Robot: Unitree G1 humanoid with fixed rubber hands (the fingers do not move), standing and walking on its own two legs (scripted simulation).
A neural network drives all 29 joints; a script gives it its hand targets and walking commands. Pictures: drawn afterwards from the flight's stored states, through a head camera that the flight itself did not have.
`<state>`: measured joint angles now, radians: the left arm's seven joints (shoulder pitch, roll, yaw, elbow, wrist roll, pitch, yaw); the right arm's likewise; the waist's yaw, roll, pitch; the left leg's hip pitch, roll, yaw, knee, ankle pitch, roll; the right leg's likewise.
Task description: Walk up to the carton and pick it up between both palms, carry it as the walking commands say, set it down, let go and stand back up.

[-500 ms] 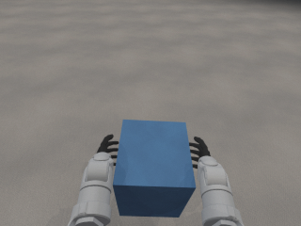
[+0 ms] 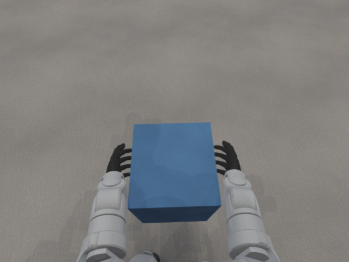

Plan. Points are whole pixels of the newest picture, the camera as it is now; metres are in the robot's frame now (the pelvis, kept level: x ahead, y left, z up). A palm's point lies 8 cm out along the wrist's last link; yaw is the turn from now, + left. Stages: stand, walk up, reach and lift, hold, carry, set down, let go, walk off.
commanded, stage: set down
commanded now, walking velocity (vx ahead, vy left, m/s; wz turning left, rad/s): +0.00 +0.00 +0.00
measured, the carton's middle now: (173, 177) +0.35 +0.05 -0.12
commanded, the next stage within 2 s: none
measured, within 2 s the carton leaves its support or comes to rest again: neither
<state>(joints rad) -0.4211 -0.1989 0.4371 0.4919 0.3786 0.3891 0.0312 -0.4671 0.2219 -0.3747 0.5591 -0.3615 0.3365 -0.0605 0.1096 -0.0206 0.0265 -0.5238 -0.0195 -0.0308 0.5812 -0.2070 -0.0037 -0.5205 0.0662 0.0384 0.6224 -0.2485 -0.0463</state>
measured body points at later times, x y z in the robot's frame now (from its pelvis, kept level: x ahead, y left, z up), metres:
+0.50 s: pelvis -0.02 +0.02 -0.06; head +0.16 +0.04 +0.35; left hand +0.35 +0.22 -0.13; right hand +0.39 -0.07 -0.12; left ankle +0.05 +0.13 -0.72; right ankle +0.03 -0.08 -0.72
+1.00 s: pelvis -0.03 +0.03 -0.13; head +0.19 +0.05 +0.26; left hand +0.38 +0.22 -0.21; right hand +0.43 -0.07 -0.20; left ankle +0.05 +0.13 -0.72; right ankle +0.03 -0.08 -0.72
